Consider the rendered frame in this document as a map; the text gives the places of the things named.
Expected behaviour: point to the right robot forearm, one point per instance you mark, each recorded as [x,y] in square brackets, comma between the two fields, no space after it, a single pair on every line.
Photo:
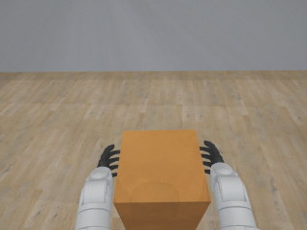
[231,199]

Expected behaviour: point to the carton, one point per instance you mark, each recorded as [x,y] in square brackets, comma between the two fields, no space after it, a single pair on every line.
[161,182]

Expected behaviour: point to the left robot hand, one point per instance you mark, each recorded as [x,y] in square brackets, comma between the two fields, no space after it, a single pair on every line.
[105,161]

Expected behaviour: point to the left robot forearm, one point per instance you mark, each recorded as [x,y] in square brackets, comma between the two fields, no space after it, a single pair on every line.
[94,208]

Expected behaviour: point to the right robot hand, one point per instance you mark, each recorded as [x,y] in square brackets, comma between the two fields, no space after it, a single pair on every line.
[214,155]

